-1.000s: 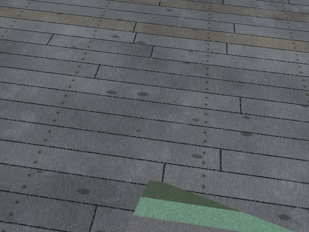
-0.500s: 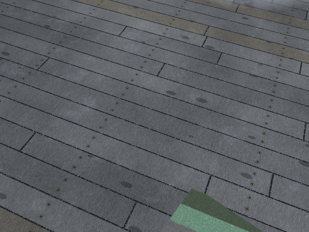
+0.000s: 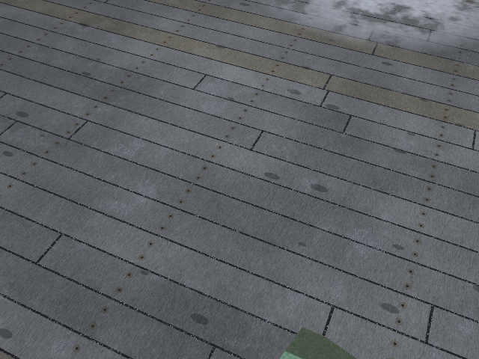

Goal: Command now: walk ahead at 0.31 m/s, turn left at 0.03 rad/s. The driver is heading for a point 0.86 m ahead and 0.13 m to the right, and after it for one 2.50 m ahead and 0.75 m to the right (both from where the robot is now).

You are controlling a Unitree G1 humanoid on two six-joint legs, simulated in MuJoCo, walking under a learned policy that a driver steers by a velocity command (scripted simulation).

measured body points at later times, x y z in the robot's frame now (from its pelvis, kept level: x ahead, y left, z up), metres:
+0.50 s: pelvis +0.20 -0.02 +0.00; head +0.23 -0.02 +0.44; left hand +0.13 +0.25 -0.14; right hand +0.43 -0.24 -0.09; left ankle +0.39 +0.13 -0.71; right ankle +0.05 -0.12 -0.74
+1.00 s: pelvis +0.47 +0.02 +0.00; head +0.50 +0.01 +0.45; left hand +0.66 +0.25 -0.11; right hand +0.50 -0.27 -0.13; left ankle +0.40 +0.11 -0.74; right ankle +0.64 -0.13 -0.70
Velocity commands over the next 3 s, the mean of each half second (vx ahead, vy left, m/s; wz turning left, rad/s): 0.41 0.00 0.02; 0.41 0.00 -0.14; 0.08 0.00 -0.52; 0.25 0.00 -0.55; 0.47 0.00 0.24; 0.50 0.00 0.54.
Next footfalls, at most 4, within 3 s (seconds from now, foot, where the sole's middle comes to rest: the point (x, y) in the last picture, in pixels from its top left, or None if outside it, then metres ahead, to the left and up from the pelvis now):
0.12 right None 0.09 -0.12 -0.78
0.58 left None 0.44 0.11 -0.78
1.08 right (280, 310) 0.67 -0.11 -0.78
1.54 left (206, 297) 0.72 0.11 -0.78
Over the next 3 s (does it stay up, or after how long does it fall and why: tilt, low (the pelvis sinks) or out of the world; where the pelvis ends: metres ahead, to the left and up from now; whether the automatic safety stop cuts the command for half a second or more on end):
stays up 1.11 -0.37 -0.01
